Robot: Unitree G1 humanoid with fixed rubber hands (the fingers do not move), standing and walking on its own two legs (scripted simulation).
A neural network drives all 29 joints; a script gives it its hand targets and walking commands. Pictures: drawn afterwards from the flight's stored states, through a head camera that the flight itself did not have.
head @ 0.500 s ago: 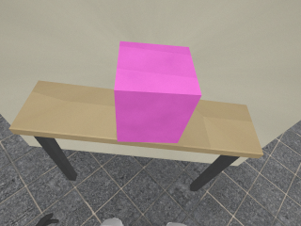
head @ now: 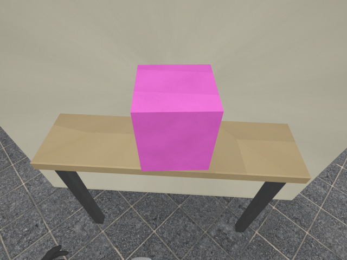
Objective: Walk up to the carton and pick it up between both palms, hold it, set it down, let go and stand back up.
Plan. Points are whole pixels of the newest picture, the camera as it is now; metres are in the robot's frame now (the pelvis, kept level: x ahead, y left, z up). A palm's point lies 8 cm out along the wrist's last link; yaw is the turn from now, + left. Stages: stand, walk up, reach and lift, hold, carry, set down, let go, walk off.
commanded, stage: walk up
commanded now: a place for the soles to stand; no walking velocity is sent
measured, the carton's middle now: (174, 119) +0.49 +0.02 +0.03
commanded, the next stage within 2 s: reach and lift in 1.86 s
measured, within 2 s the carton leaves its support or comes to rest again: neither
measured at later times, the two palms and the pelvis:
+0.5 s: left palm out of the picture +0.10 +0.34 -0.11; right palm out of the picture +0.10 -0.26 -0.08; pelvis +0.03 +0.04 +0.00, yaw +2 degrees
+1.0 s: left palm out of the picture +0.14 +0.34 -0.09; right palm out of the picture +0.16 -0.27 -0.10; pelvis +0.06 +0.03 +0.00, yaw +1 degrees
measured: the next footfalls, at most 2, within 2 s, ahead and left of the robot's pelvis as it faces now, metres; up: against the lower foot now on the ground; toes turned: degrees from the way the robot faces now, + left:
left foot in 0.14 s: +0.14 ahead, +0.15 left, +0.00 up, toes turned +0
right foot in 0.52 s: +0.11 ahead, -0.11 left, +0.00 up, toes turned +1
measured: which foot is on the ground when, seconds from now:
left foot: up 0.00-0.12, down 0.14-1.00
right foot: down 0.00-0.16, up 0.18-0.50, down 0.52-1.00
